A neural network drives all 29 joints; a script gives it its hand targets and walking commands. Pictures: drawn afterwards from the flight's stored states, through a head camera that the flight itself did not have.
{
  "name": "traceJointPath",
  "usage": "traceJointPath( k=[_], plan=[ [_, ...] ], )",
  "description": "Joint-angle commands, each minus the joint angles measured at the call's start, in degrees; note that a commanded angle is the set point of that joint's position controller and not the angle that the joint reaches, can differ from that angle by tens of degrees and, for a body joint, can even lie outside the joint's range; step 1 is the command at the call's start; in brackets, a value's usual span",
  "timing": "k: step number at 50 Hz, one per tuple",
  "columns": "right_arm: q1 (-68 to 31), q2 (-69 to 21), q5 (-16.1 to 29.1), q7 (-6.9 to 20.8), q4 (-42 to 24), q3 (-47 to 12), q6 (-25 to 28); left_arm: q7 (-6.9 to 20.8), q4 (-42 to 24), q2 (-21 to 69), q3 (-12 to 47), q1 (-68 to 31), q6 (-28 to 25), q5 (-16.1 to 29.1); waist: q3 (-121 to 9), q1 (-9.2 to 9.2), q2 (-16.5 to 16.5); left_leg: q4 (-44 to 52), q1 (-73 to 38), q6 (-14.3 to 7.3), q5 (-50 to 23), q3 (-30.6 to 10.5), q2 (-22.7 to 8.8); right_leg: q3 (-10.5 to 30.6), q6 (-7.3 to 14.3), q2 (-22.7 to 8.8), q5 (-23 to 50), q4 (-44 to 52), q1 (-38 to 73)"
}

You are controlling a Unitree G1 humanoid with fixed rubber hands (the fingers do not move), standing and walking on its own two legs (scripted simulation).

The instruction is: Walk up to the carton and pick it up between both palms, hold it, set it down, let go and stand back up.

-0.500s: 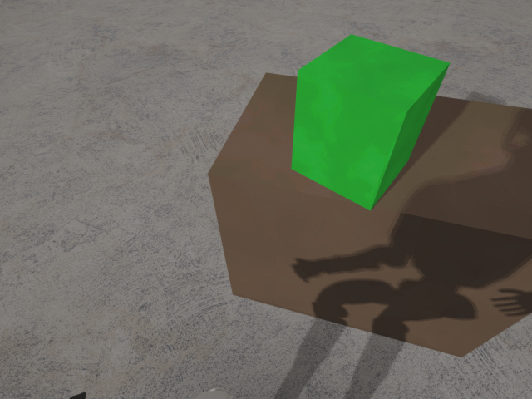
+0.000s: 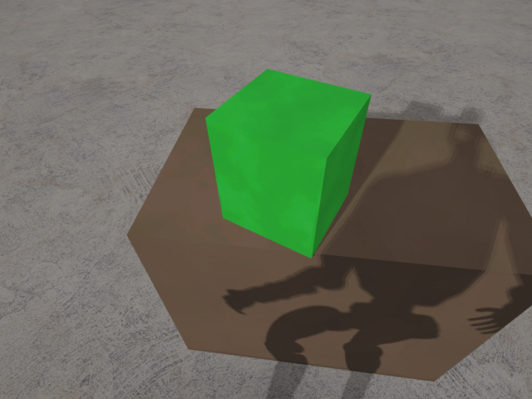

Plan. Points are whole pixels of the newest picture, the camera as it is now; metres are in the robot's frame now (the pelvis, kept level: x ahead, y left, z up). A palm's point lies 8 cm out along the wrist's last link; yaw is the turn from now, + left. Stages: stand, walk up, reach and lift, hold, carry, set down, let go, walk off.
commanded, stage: walk up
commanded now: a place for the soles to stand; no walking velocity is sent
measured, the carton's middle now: (289, 162) +0.54 -0.02 +0.06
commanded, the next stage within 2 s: none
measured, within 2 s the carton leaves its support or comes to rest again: neither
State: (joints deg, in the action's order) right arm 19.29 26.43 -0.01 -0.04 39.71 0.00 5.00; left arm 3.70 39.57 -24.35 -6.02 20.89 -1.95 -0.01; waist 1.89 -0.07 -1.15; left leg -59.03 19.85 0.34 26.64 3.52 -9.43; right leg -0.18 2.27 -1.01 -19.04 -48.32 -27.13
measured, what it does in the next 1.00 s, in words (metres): walks ahead: left foot, then right foot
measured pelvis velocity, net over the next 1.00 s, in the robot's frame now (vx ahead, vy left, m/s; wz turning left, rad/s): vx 0.11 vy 0.01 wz -0.13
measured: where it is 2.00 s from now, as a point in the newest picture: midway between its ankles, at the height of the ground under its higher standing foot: outside the picture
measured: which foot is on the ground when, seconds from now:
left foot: up 0.00-0.36, down 0.38-1.00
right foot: down 0.00-0.40, up 0.42-0.66, down 0.68-1.00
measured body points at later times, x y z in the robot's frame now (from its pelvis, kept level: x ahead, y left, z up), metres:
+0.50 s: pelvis +0.10 +0.03 +0.00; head +0.13 +0.03 +0.45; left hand +0.20 +0.34 -0.10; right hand +0.18 -0.30 -0.08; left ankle +0.17 +0.14 -0.70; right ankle +0.08 -0.10 -0.67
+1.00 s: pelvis +0.11 +0.01 +0.00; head +0.13 +0.00 +0.45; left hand +0.24 +0.32 -0.09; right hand +0.20 -0.32 -0.09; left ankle +0.16 +0.13 -0.70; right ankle +0.12 -0.11 -0.70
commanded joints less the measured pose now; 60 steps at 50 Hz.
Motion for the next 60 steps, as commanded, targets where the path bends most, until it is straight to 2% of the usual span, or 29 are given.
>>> traceJointPath(
  k=[1,2,3,7,9,10,16,19,20,21,22,23,25,30,32,34,35,36,37,40,43,46,48,49,52,54,55,57,60],
  plan=[
    [0.8,13.6,-0.9,-0.4,-5.1,6.3,0.4,-2.4,-2.6,-19.1,-5.4,6.4,-3.2,0.8,0.1,-2.45,-4.9,-13.4,25.8,-2.3,1.1,-4.8,2.9,39.4,12.7,-16.7,-3.2,28.3,20.3],
    [-1.1,11.2,-0.3,-0.1,-4.7,5.7,-0.2,-2.9,-2.4,-17.3,-4.8,7.2,-3.4,0.3,2.0,-2.59,-1.2,-10.5,24.1,-2.9,-2.7,-4.4,1.0,31.8,10.0,-13.2,-2.8,27.6,15.3],
    [-0.4,10.4,-0.5,0.4,-3.5,6.1,-0.6,-3.1,-1.4,-16.9,-4.0,6.1,-3.5,0.2,1.9,-2.64,-6.4,-8.4,23.5,-2.4,-4.5,-4.8,1.3,29.8,8.0,-12.3,-1.6,27.4,14.1],
    [-3.4,11.5,-1.3,1.5,-4.0,6.4,-1.2,-3.6,-1.7,-17.6,-4.0,6.9,-4.5,-0.1,2.9,-2.84,-1.4,-4.7,22.2,-2.3,-10.4,-5.0,0.3,30.3,8.8,-12.5,-6.7,27.8,10.6],
    [-1.7,10.8,-1.1,1.8,-3.7,6.0,-1.7,-4.0,-2.8,-15.9,-3.4,3.8,-4.1,0.0,5.5,-1.66,-9.9,-2.0,21.3,-1.4,-10.1,-2.2,0.0,24.8,10.6,-11.4,-9.1,28.5,3.5],
    [-3.7,11.6,-2.1,1.8,-3.9,6.2,-1.9,-4.3,-1.6,-17.0,-3.6,6.4,-4.2,0.3,5.0,-2.69,-5.0,-0.2,23.2,-1.2,-8.0,-4.7,0.3,29.3,10.5,-13.3,-4.0,26.5,7.7],
    [-2.2,9.3,-1.5,0.6,-3.6,6.2,-0.9,-5.1,-2.8,-15.0,-1.3,1.5,-3.3,0.3,1.6,-0.23,-6.8,11.0,9.6,-2.2,-8.3,-0.5,3.1,15.2,11.0,-9.5,31.0,13.3,4.1],
    [4.5,11.6,-2.7,0.0,-1.4,7.0,0.1,-5.3,-4.6,-12.3,0.1,-0.2,-2.4,0.4,-5.1,3.7,-0.9,23.5,-11.2,-3.7,-12.4,-1.0,6.8,11.6,5.5,-5.1,20.9,1.6,-2.6],
    [6.2,15.0,-3.5,-0.7,-0.8,8.3,0.5,-5.3,-5.0,-8.6,1.4,1.7,-2.3,0.6,-5.3,4.2,6.0,29.3,-12.1,-7.1,-12.7,-14.7,-1.7,6.4,3.0,-0.1,16.1,-10.1,-7.9],
    [2.1,17.5,-2.8,-0.3,-3.1,8.2,0.7,-5.6,-4.2,-6.2,2.5,5.4,-2.2,1.3,-6.5,1.04,15.9,34.9,-13.6,-10.7,-18.1,-28.5,-13.8,1.7,-0.8,5.2,-11.6,-15.2,-12.3],
    [1.8,17.9,-1.6,0.0,-2.5,8.2,0.4,-6.2,-2.0,-9.5,1.5,4.8,-1.7,0.9,-6.0,2.48,16.3,37.6,-11.4,-14.4,-12.9,-34.5,-18.6,4.9,-0.2,3.4,-15.8,-17.7,-12.6],
    [0.0,16.8,-1.6,0.1,-2.5,7.7,-0.4,-6.2,-1.9,-13.2,0.2,2.3,-2.2,0.1,-4.3,1.83,9.7,35.6,-9.6,-17.6,-10.8,-31.6,-16.0,4.6,-0.6,2.2,-14.8,-18.8,-11.5],
    [-1.6,13.3,-1.5,-0.2,-2.8,6.1,-0.3,-5.7,-1.0,-11.4,0.8,1.8,-2.2,1.1,-2.4,1.96,7.5,32.3,-8.8,-15.0,-19.7,-20.1,-11.6,2.8,-0.4,1.0,-14.4,-14.9,-12.7],
    [-0.8,13.5,-1.7,-0.3,-2.0,6.5,-0.4,-5.2,-0.6,-10.6,0.8,2.7,-2.3,0.0,-6.7,2.28,12.1,25.9,-9.7,-14.0,-31.7,-12.0,-10.9,-1.8,-0.2,0.5,-8.7,-3.8,-5.6],
    [-4.9,13.6,-1.5,0.4,-3.5,7.2,-1.5,-5.7,1.6,-11.9,0.5,6.0,-2.8,-0.7,-6.1,0.49,11.9,22.8,-3.3,-12.1,-21.4,-7.3,-8.3,-4.9,0.2,2.2,-2.0,5.0,3.6],
    [-6.2,10.6,-1.1,0.9,-3.8,6.0,-2.8,-6.1,4.5,-13.3,-0.8,10.1,-3.5,-1.6,-5.5,-2.09,4.6,10.6,8.7,-8.3,-8.5,-3.7,-3.7,2.1,0.9,2.2,-1.9,14.6,13.0],
    [-4.7,7.3,-0.9,0.8,-5.2,5.0,-3.3,-6.2,2.7,-17.8,-2.1,8.8,-3.9,-2.0,-3.0,-1.65,-10.6,-0.5,20.8,-3.5,1.3,0.5,4.2,29.9,5.4,-10.1,-6.9,22.6,13.9],
    [-8.4,7.7,-1.0,-0.1,-5.2,4.8,-3.7,-6.0,1.3,-19.9,-2.0,5.4,-4.0,-1.4,2.1,-1.31,-8.0,-2.4,23.7,-2.5,11.1,-3.7,5.1,40.6,12.9,-18.2,-6.6,27.6,9.7],
    [-10.4,11.1,-1.1,-0.2,-4.2,5.2,-3.3,-6.1,1.4,-20.6,-2.2,4.6,-3.9,-0.9,3.3,-2.3,-2.5,-3.6,24.2,-2.2,9.5,-5.7,4.2,41.1,13.6,-17.9,-4.6,26.2,11.6],
    [-6.6,9.2,-0.4,0.0,-1.4,5.2,-2.2,-6.3,1.8,-15.1,0.2,-0.7,-4.1,-1.4,-0.5,0.47,-8.9,7.4,12.7,-2.6,1.2,-3.7,4.2,25.9,11.5,-10.2,30.1,14.7,10.2],
    [-5.7,8.6,-1.1,0.1,-0.8,5.8,-2.7,-6.1,2.4,-16.8,-0.3,-1.8,-3.6,-0.2,-2.1,1.19,-11.9,12.5,5.9,-2.4,-2.5,-0.8,6.0,22.0,8.3,-8.7,35.8,11.3,8.1],
    [-2.6,11.3,-1.8,-0.3,0.4,6.6,-2.1,-6.3,0.0,-14.9,0.6,-4.2,-2.9,0.5,-6.3,3.31,-3.7,21.8,-6.5,-5.7,-13.1,-5.4,4.1,16.3,5.5,-6.9,20.3,5.9,0.9],
    [-6.5,14.9,-2.4,0.2,-1.5,7.2,-1.9,-6.4,-1.0,-8.6,1.6,-1.3,-2.8,0.9,-3.4,0.96,13.9,33.4,-5.8,-12.8,-7.9,-21.4,-10.9,0.8,0.0,3.6,-6.0,-6.9,-8.1],
    [-6.1,15.5,-1.8,0.8,-0.5,7.1,-1.7,-6.7,0.0,-11.9,1.4,-0.5,-2.7,-0.1,-3.8,2.15,16.1,35.4,-6.3,-16.2,-5.1,-24.5,-14.2,-0.6,0.0,2.4,-15.9,-9.5,-8.0],
    [-10.8,13.1,-1.7,0.8,-1.9,6.5,-3.5,-6.2,3.3,-12.0,0.9,4.2,-3.9,-0.2,-3.2,-1.67,9.4,25.5,-1.7,-12.0,-12.3,-11.9,-6.4,-1.1,0.5,2.0,-4.5,8.1,3.4],
    [-11.8,8.6,-0.3,0.9,-3.8,4.8,-4.2,-6.9,4.3,-16.3,-0.9,7.9,-5.2,-1.1,-5.0,-2.87,-6.7,2.8,11.6,-4.4,-15.2,-3.2,2.7,23.5,3.6,-8.1,14.2,17.9,15.6],
    [-12.8,7.1,-0.9,0.4,-5.0,4.0,-4.8,-7.0,2.8,-19.2,-1.2,4.1,-5.4,-1.6,-3.1,-2.0,-10.0,2.6,18.7,-2.8,8.3,-3.7,5.3,35.9,9.8,-15.5,13.8,21.9,14.8],
    [-12.7,9.9,-0.8,0.6,-3.2,5.1,-5.4,-7.0,2.7,-21.4,-1.5,-0.5,-4.8,-1.3,-0.4,-0.99,-2.5,1.9,13.0,-2.8,9.4,-5.2,3.4,34.1,13.4,-16.3,1.7,21.6,6.1],
    [-7.7,9.4,-0.8,1.1,0.0,6.0,-4.1,-6.7,1.8,-16.3,0.1,-5.5,-3.8,-1.2,-0.7,2.71,-3.7,13.4,2.6,-3.8,-0.5,-2.5,5.4,23.8,8.4,-8.4,4.0,17.1,0.0]
  ],
)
